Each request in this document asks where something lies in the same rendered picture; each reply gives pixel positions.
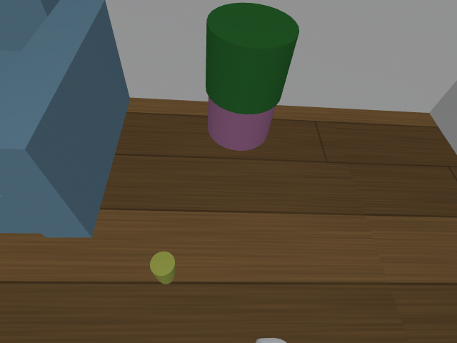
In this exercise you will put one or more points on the potted plant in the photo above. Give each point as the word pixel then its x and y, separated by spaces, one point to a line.
pixel 249 48

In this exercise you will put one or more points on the sofa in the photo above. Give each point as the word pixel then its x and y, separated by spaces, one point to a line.
pixel 63 101

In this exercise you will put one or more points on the cup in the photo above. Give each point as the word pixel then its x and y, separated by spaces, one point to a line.
pixel 163 266

